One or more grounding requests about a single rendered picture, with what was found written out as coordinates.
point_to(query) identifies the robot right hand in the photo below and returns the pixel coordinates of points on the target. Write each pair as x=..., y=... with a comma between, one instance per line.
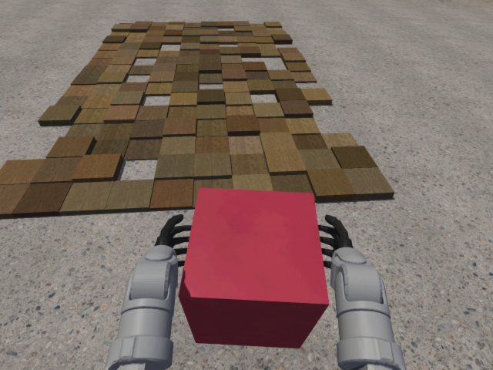
x=340, y=235

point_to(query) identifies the carton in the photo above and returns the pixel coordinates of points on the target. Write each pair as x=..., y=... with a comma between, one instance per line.
x=254, y=270

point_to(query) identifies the left robot forearm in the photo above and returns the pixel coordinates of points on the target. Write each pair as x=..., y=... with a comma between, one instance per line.
x=143, y=338

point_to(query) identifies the robot left hand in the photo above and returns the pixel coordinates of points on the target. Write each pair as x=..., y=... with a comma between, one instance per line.
x=169, y=231

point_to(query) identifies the right robot forearm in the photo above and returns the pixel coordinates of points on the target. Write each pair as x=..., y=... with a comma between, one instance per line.
x=364, y=320

